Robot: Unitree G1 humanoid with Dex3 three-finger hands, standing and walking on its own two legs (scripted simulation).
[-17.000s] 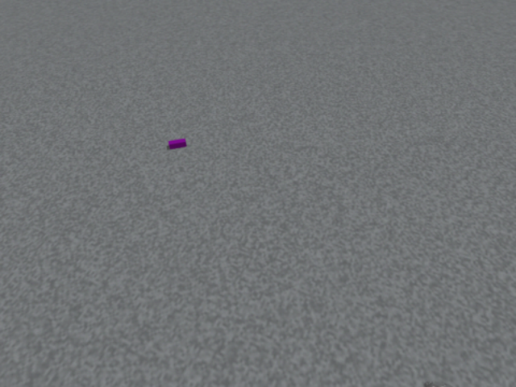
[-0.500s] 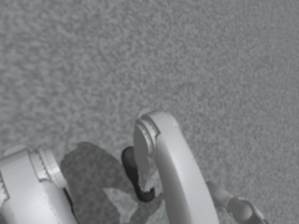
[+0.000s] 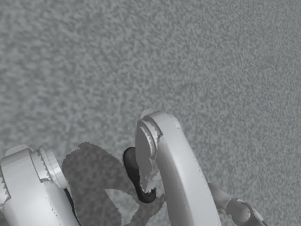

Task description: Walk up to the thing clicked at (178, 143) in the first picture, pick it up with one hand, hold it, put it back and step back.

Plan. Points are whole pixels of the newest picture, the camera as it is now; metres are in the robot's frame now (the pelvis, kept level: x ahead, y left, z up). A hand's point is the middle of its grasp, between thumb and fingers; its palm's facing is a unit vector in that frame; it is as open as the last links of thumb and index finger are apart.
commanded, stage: close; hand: left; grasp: from above
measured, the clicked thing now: out of the picture +0.41 +0.36 -0.28
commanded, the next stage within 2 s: settle in 0.20 s
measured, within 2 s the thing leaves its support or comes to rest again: leaves its support in 0.60 s
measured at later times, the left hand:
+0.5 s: hand out of the picture +0.39 +0.35 -0.24, palm faces -0.40 -0.22 -0.89, open 6.2 cm
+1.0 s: hand out of the picture +0.39 +0.35 -0.16, palm faces -0.40 -0.17 -0.90, open 6.2 cm
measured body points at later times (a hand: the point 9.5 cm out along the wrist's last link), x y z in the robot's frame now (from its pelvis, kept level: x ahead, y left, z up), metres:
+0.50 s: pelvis +0.00 +0.00 +0.00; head +0.25 +0.14 +0.35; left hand +0.41 +0.36 -0.19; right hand +0.09 -0.25 -0.06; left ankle +0.07 +0.13 -0.26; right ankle +0.11 -0.12 -0.26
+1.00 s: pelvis +0.00 -0.01 +0.02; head +0.21 +0.10 +0.40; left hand +0.40 +0.36 -0.10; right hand +0.11 -0.26 -0.08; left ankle +0.07 +0.13 -0.26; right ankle +0.11 -0.12 -0.26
